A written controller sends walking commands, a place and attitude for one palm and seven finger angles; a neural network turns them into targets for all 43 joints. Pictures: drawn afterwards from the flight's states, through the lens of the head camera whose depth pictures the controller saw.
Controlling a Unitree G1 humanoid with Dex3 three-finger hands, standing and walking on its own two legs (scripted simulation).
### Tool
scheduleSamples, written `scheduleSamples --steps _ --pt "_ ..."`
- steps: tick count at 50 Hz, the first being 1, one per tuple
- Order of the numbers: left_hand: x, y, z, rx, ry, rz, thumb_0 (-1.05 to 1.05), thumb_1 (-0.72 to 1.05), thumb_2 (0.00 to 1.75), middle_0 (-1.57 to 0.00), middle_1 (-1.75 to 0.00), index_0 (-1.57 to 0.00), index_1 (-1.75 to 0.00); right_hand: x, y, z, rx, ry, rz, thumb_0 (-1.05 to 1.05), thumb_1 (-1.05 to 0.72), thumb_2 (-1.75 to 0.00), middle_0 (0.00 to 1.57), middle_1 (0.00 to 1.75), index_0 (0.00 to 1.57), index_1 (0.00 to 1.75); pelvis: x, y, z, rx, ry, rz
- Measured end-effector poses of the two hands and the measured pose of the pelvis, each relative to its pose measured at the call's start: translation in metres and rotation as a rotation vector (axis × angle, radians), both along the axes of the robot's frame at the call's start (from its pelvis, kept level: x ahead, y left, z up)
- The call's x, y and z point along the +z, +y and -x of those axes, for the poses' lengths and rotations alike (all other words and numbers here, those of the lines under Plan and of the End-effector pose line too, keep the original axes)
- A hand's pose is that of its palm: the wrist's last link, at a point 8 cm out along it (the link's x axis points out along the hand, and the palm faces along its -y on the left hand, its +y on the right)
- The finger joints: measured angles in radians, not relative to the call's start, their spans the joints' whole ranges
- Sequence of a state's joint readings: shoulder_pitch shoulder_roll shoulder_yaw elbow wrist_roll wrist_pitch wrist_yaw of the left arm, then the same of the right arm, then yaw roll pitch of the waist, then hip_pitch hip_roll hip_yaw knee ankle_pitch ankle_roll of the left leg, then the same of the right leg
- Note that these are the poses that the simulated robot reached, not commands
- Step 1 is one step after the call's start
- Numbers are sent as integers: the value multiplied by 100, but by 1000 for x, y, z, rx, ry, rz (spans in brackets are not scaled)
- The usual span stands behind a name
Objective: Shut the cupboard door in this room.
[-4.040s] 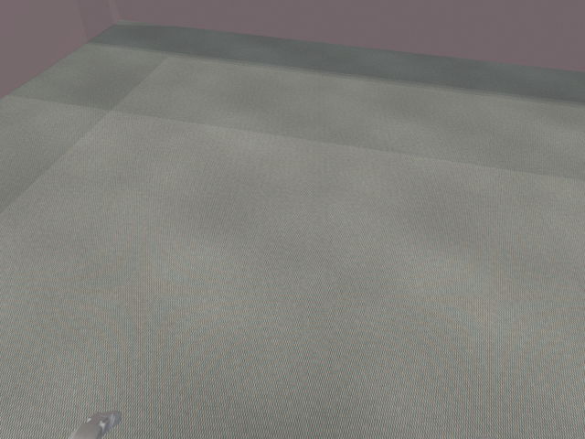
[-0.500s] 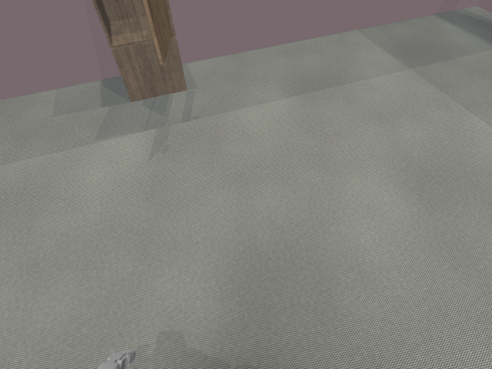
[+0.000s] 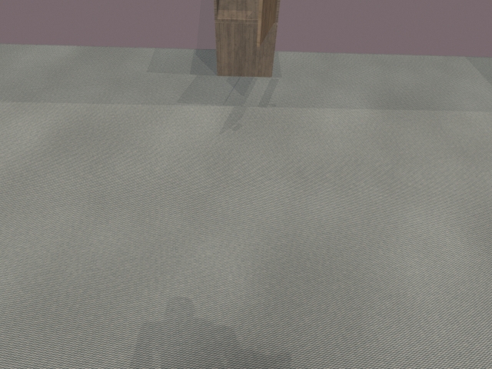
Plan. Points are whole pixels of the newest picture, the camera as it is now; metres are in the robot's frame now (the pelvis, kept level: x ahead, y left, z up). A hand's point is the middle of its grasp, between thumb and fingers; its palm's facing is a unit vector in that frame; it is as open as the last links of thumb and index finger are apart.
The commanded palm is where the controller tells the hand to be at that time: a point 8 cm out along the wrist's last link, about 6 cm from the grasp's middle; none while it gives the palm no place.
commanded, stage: turn or walk to find it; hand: left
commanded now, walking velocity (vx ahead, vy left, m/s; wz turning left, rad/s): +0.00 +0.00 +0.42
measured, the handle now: out of the picture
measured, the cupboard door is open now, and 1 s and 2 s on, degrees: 72 72 72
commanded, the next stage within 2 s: stand and wait in 1.38 s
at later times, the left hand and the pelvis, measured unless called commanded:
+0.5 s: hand out of the picture +0.04 +0.24 -0.15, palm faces +0.19 -0.95 -0.25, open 7.4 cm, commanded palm none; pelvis -0.03 +0.02 +0.01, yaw +10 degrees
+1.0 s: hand out of the picture -0.09 +0.18 -0.15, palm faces +0.43 -0.86 -0.27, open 7.3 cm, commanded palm none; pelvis -0.05 -0.02 +0.01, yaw +25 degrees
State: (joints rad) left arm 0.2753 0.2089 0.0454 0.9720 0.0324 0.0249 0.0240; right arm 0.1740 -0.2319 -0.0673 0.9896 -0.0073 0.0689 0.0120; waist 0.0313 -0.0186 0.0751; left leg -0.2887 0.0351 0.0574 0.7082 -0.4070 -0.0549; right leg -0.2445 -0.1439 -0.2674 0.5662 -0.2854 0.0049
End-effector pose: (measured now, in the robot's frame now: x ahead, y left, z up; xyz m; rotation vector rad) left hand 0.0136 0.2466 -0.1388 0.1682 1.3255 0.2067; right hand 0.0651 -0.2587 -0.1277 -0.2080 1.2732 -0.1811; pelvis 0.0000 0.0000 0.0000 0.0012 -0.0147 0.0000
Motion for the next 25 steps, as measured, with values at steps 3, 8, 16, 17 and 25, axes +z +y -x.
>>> scheduleSamples --steps 3,8,16,17,25 --pt "-15 23 21 48 39 11 0 90 90 -20 -30 -21 -30 4 21 -23 55 -69 21 1 -91 -90 20 30 20 30 -7 16 4 23 0 3" --pt "-9 44 30 79 59 17 0 91 90 -19 -30 -20 -30 22 50 -35 102 -120 28 1 -90 -90 20 30 20 30 4 31 8 46 -6 29" --pt "6 58 12 99 -51 5 0 90 90 -19 -30 -20 -30 24 70 -21 124 -103 1 1 -90 -90 21 30 20 30 13 41 17 100 -3 26" --pt "8 58 10 101 -62 1 0 90 90 -19 -30 -20 -30 22 70 -16 123 -94 -3 1 -90 -90 21 30 20 30 12 40 18 108 -2 24" --pt "21 42 -8 101 -140 -30 0 90 90 -19 -30 -20 -30 3 51 26 113 15 -32 1 -90 -90 21 30 20 30 10 25 30 174 12 8"
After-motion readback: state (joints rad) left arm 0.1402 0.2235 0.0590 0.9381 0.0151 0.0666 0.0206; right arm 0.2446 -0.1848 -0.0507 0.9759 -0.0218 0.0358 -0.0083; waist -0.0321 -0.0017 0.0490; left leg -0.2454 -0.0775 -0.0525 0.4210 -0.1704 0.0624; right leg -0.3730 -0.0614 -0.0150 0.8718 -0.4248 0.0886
